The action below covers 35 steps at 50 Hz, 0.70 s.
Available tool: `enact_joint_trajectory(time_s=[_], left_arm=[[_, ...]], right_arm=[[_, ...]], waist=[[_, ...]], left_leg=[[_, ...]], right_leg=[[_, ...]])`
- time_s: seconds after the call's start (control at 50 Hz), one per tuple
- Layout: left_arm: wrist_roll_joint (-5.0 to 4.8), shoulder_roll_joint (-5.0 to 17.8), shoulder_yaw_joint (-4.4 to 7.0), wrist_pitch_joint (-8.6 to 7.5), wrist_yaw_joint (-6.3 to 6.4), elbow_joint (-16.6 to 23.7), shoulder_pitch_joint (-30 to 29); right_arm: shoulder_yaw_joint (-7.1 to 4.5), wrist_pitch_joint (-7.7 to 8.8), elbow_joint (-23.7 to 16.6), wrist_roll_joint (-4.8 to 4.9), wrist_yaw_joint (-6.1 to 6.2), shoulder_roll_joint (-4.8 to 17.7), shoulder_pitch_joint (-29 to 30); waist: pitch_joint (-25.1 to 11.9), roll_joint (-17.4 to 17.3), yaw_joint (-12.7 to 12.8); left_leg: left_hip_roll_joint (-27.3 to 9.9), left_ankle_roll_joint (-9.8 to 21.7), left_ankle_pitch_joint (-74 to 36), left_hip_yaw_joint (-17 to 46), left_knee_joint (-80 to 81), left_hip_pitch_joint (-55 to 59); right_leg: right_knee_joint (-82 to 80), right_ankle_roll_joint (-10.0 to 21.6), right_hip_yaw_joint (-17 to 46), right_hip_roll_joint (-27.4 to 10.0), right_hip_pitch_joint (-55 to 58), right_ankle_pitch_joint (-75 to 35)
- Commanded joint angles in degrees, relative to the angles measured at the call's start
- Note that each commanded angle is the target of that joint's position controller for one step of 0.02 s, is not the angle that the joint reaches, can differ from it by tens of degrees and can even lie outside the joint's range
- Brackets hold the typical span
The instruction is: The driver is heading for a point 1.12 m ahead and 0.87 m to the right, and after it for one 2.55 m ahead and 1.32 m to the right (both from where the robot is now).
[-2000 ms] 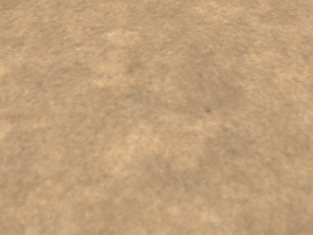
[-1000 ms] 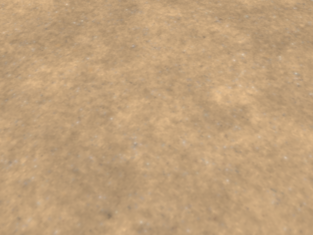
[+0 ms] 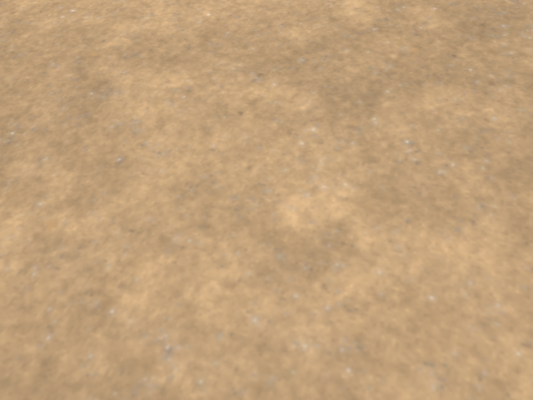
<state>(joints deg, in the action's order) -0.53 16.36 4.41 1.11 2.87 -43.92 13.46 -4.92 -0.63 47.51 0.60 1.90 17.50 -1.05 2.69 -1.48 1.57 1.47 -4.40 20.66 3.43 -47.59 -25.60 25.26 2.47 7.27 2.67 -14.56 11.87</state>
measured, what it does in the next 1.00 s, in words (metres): steps on the spot, turning right: left foot, then right foot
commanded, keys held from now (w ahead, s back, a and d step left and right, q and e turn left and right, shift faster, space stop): e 0.26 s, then w+e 0.12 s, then e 0.62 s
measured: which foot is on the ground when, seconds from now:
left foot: up 0.00-0.14, down 0.16-0.58, up 0.60-1.00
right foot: down 0.00-0.16, up 0.18-0.56, down 0.58-1.00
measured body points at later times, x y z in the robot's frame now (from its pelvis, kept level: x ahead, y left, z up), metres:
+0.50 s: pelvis +0.02 +0.00 +0.00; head +0.06 -0.01 +0.45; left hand +0.26 +0.22 -0.10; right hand +0.02 -0.30 -0.12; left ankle +0.02 +0.14 -0.75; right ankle +0.01 -0.14 -0.71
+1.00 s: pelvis +0.07 -0.07 +0.00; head +0.09 -0.10 +0.44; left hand +0.35 +0.10 -0.09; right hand +0.06 -0.40 -0.11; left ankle +0.20 +0.04 -0.71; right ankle +0.02 -0.14 -0.75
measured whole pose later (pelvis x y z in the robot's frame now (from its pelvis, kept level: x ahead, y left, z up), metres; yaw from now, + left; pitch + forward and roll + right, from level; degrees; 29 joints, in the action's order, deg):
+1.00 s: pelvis +0.07 -0.07 +0.00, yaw -35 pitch +2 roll +1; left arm -0.5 18.3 3.9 1.6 1.4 -36.4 11.2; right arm -4.1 0.1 42.4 -0.1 0.9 18.1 -4.6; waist 2.7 -0.9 1.2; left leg 1.1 -5.1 18.5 6.1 -43.6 -27.0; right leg 27.5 3.5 10.3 6.2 -15.6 13.0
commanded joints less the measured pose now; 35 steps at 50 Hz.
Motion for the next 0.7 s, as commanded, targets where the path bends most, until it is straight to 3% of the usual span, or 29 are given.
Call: enact_joint_trajectory(time_s=[0.02, 0.08, 0.12, 0.14, 0.16, 0.18, 0.2, 0.22, 0.24, 0.26, 0.32, 0.38, 0.46, 0.52, 0.56, 0.58, 0.6, 0.62, 0.64, 0.66, 0.68, 0.7], left_arm=[[0.02, 11.2, 2.97, 0.18, 0.14, 3.7, -0.7], [-0.48, 11.1, 2.95, 0.74, -0.2, 4.4, -3.3], [-1.25, 10.6, 2.71, 1.23, 0.03, 5.2, -6.0], [-1.17, 9.4, 2.33, 1.38, 0.25, 5.6, -5.9], [-0.31, 6.1, 1.5, 1.41, 0.14, 5.6, -3.1], [-0.7, 6.8, 2.04, 0.87, 0.04, 6.7, -1.4], [0.03, 11.7, 3.24, 0.42, -0.23, 5.9, -0.3], [-0.52, 13.7, 4.19, 0.62, -0.43, 4.6, -0.2], [-0.55, 12.6, 4.26, 1.27, -0.25, 3.5, 0.4], [-0.36, 11.5, 4.02, 1.8, -0.2, 3.6, -0.1], [-1.14, 7.9, 2.48, 1.49, -1.37, 6.7, -5.8], [-0.87, 7.1, 1.7, 0.4, -2.29, 8.9, -9.4], [-0.32, 5.4, 0.74, 0.05, -3.26, 10.2, -9.9], [-0.65, 7.0, 1.41, 0.89, -3.98, 10.6, -7.3], [-0.55, 7.8, 2.3, 1.58, -4.19, 9.4, -2.6], [-0.55, 10.7, 3.75, 1.76, -3.52, 8.1, 2.2], [-0.65, 17.5, 5.4, 1.69, -2.25, 8.4, 6.4], [0.87, 19.0, 4.82, 0.25, -2.72, 10.6, 4.4], [0.82, 14.5, 3.72, -1.1, -3.47, 10.6, 3.4], [0.47, 12.8, 3.09, -1.92, -3.42, 10.3, 1.1], [-0.04, 11.7, 2.83, -2.03, -3.14, 10.5, -1.6], [-0.36, 11.1, 2.44, -1.79, -2.79, 10.9, -3.9]], right_arm=[[-0.48, 1.14, -3.9, 0.42, -0.53, 4.1, 2.6], [-0.66, 1.67, -3.3, 0.56, -1.18, 4.9, 0.0], [-0.97, 2.2, -2.1, 0.38, -1.67, 5.2, -4.1], [-1.5, 2.25, -1.4, -0.07, -1.64, 6.8, -6.2], [-2.2, 1.89, -1.7, -1.09, -1.3, 10.5, -6.9], [-2.43, 1.6, -2.1, -2.89, -1.34, 12.9, -5.8], [-1.75, 1.87, -3.4, -2.81, -1.17, 10.4, -3.7], [-0.91, 1.98, -4.3, -2.33, -0.82, 7.2, -0.9], [-0.61, 1.87, -4.7, -1.66, -0.59, 6.2, 0.9], [-0.37, 1.8, -4.8, -0.86, -0.32, 5.6, 1.0], [-0.53, 1.33, -3.1, -0.45, 0.65, 7.0, -5.1], [-1.13, 1.78, -2.6, -0.42, 0.84, 9.2, -8.8], [-1.91, 1.67, -3.1, -0.42, -0.21, 11.3, -7.2], [-2.44, 1.35, -3.1, 0.85, -1.08, 12.6, -7.1], [-2.23, 1.31, -3.2, 2.07, -1.31, 11.6, -5.9], [-1.47, 1.57, -2.2, 1.37, -1.63, 8.8, -8.8], [0.27, 1.63, -4.2, -2.03, -1.85, 3.9, -9.4], [0.44, 1.97, -7.0, -2.21, -1.52, 4.0, -7.1], [-0.57, 1.89, -6.9, -0.77, -1.36, 8.0, -4.6], [-0.86, 1.87, -6.9, 0.08, -1.25, 8.7, -4.5], [-1.1, 1.74, -5.9, -0.39, -0.73, 8.8, -5.2], [-1.33, 1.47, -6.0, -0.96, -0.34, 9.4, -5.2]], waist=[[-7.1, 10.6, 0.4], [-7.4, 11.0, -0.4], [-7.7, 10.4, -3.1], [-8.5, 8.3, -3.3], [-10.3, -3.5, -1.3], [-7.4, -14.3, 0.2], [-6.5, -10.3, 0.2], [-5.3, -6.8, 1.0], [-4.1, -5.3, 1.6], [-3.2, -5.7, 0.8], [-2.6, -7.9, -3.5], [-3.0, -7.5, -6.1], [-1.4, -7.0, -5.3], [-3.2, -8.2, -3.6], [-4.9, -6.4, -0.3], [-7.7, -1.0, 1.4], [-10.3, 15.7, 1.3], [-13.9, 18.3, 1.1], [-12.6, 10.9, 2.7], [-9.3, 10.0, 1.0], [-7.8, 6.7, -0.3], [-6.7, 7.5, -1.3]], left_leg=[[0.5, -0.2, 0.7, 0.7, 6.0, -0.9], [1.2, 0.5, -0.2, 0.8, 13.2, 3.9], [1.1, 1.7, -9.3, -0.3, 25.3, 10.8], [-2.3, 3.0, -15.9, 1.2, 29.3, 17.0], [-14.0, 7.3, -24.7, 11.7, 29.8, 24.5], [-23.5, 17.8, -34.3, 24.7, 30.8, 23.5], [-26.8, 21.7, -33.2, 25.0, 31.2, 21.1], [-22.9, 19.6, -30.2, 18.5, 30.5, 19.4], [-18.9, 16.8, -25.8, 13.1, 30.0, 19.0], [-17.4, 15.8, -25.0, 10.5, 29.9, 19.4], [-15.7, 15.8, -5.7, 7.2, 35.3, 22.9], [-18.1, 16.2, 0.5, 7.7, 37.7, 27.3], [-17.6, 15.7, -16.6, -1.0, 35.4, 22.3], [-18.9, 14.2, -25.7, -3.5, 30.7, 21.4], [-17.7, 10.6, -25.2, -6.7, 22.8, 18.2], [-14.5, 7.0, -22.8, -10.7, 12.6, 12.8], [-8.2, 1.7, 6.2, -14.3, -7.0, -2.9], [-1.4, 0.2, 19.8, -5.5, -19.4, -13.3], [-3.6, 0.9, 17.2, -1.1, -23.7, -14.5], [-4.9, 2.0, 12.1, -0.4, -22.5, -14.3], [-6.1, 2.3, 7.6, 0.1, -19.7, -13.7], [-6.3, 2.0, 4.4, 0.3, -17.1, -12.0]], right_leg=[[-3.7, 10.6, 16.4, -13.6, 10.0, -22.9], [-2.2, 9.8, 19.5, -12.6, 9.2, -25.1], [0.2, 7.1, 19.6, -9.9, 7.2, -21.7], [2.9, 4.5, 18.0, -7.4, 3.2, -14.5], [14.6, 1.3, 10.5, -1.0, -4.9, 3.6], [24.1, -1.8, 3.6, 6.5, -16.7, 26.4], [36.1, -3.8, 3.8, 1.6, -18.1, 25.6], [40.4, -4.6, 3.4, 0.4, -17.9, 21.4], [42.0, -5.5, 2.5, -0.3, -18.3, 17.9], [43.4, -6.4, 2.0, -0.7, -19.9, 14.9], [36.7, -7.2, -3.2, -3.2, -23.6, 8.6], [29.0, -7.3, -4.7, -5.5, -24.4, 8.4], [18.1, -6.2, -8.5, -6.0, -15.0, 8.2], [11.6, -4.1, -10.6, -4.6, -8.2, 5.1], [2.5, -1.1, -11.5, -2.8, 1.2, -2.0], [-1.4, 1.3, -8.9, -2.5, 11.4, -7.6], [-3.3, 7.0, 11.2, -16.7, 23.1, -25.7], [-5.1, 19.2, 27.7, -26.2, 21.6, -26.0], [-6.4, 18.8, 22.9, -23.9, 19.7, -23.1], [-6.4, 15.4, 17.2, -20.4, 16.4, -20.4], [-6.3, 12.3, 13.9, -17.3, 13.9, -17.0], [-6.6, 11.1, 12.2, -15.9, 11.0, -17.5]])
